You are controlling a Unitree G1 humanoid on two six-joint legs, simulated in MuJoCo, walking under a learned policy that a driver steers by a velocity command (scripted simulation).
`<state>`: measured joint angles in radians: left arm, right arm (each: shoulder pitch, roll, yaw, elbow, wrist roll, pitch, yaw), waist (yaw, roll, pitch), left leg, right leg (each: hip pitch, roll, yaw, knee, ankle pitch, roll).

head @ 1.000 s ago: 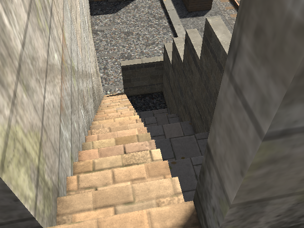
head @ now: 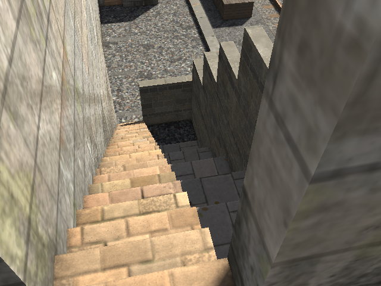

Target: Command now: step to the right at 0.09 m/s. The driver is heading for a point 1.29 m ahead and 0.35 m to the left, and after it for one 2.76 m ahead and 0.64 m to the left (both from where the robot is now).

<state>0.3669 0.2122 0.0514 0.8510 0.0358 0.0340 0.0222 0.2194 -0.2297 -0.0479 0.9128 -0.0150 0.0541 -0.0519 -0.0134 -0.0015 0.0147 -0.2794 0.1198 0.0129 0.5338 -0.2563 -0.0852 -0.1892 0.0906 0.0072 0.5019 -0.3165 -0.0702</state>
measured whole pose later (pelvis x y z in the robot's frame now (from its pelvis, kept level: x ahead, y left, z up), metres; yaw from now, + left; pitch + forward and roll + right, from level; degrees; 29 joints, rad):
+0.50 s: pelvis +0.00 +0.00 +0.00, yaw +0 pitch +0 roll -1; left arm 0.38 0.21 0.05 0.81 0.03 0.03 0.02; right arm 0.24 -0.23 -0.05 0.89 -0.02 0.05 -0.05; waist -0.02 0.00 0.02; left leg -0.27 0.12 0.02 0.53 -0.26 -0.08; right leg -0.19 0.08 0.01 0.50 -0.32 -0.07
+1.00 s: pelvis +0.00 +0.00 +0.00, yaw -1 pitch +0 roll -1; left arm 0.38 0.20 0.05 0.80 0.03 0.03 0.01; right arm 0.24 -0.22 -0.04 0.88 -0.02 0.05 -0.05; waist -0.02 0.00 0.02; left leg -0.27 0.12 0.03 0.54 -0.26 -0.08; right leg -0.19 0.08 0.01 0.51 -0.32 -0.07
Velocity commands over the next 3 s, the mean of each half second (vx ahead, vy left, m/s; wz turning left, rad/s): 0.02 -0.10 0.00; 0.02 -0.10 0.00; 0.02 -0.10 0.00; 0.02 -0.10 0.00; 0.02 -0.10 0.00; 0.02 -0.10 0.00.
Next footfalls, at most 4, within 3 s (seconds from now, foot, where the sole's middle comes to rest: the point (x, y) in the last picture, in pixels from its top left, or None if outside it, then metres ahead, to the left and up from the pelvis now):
none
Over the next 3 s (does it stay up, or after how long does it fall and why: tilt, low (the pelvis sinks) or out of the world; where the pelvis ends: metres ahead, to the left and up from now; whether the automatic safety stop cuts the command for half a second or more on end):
stays up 0.00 0.00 0.00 its command is cut before an obstacle from the start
